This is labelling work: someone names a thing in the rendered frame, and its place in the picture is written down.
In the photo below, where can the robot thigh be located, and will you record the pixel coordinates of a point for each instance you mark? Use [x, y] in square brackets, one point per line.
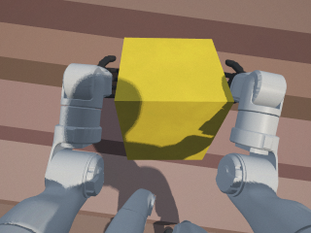
[131, 218]
[188, 227]

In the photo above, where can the carton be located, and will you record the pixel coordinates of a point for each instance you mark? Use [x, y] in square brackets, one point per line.
[171, 98]

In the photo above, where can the left robot thigh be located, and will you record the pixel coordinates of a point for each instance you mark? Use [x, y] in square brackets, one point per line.
[131, 218]

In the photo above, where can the right robot forearm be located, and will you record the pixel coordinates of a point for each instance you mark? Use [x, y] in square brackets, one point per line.
[260, 96]

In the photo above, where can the right robot thigh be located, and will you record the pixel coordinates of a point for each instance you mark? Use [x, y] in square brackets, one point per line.
[188, 227]

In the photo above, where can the right robot hand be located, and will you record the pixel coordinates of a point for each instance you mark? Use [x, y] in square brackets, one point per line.
[236, 67]

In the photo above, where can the right robot upper arm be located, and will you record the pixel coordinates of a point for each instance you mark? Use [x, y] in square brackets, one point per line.
[251, 183]

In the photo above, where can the left robot hand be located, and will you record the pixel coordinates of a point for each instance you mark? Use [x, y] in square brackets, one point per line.
[102, 63]

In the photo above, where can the left robot upper arm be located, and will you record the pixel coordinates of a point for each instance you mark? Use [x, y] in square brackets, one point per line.
[72, 177]

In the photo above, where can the left robot forearm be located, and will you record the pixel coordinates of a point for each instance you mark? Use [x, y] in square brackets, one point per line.
[83, 88]

